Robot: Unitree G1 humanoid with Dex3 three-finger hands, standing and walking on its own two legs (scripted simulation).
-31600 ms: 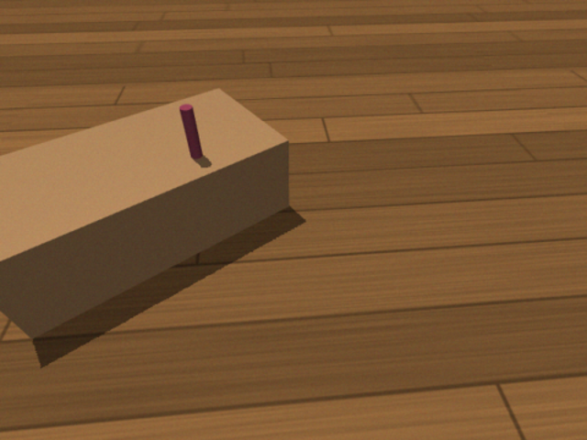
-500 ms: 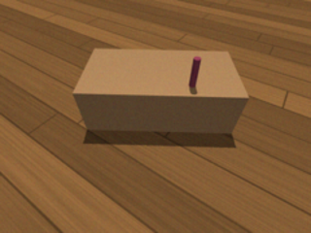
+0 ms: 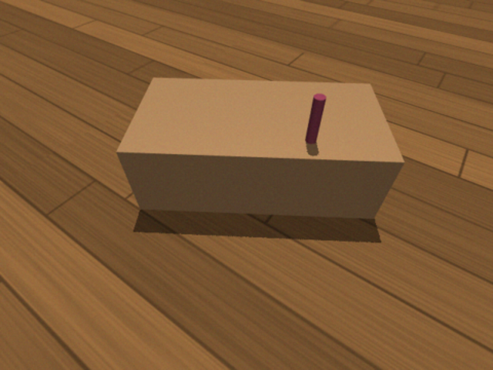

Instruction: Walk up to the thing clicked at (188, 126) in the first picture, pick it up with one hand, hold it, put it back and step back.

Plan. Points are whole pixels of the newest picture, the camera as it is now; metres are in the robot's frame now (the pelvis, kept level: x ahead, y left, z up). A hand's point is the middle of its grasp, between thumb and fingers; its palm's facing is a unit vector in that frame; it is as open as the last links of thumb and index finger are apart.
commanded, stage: step back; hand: right
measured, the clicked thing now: (315, 120) +1.09 -0.24 -0.27
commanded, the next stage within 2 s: stand in 0.26 s
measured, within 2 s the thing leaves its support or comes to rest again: neither
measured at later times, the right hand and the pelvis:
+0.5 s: hand out of the picture +0.13 -0.24 -0.13, palm faces +0.01 +0.94 -0.33, open 7.4 cm; pelvis +0.01 +0.01 +0.02, yaw -1 degrees
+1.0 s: hand out of the picture +0.04 -0.26 -0.14, palm faces +0.01 +0.95 -0.32, open 7.4 cm; pelvis -0.01 -0.01 +0.02, yaw -1 degrees
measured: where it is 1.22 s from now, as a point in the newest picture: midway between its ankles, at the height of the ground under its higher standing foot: outside the picture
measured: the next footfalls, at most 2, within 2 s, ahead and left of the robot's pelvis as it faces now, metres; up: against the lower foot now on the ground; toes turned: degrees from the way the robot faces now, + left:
none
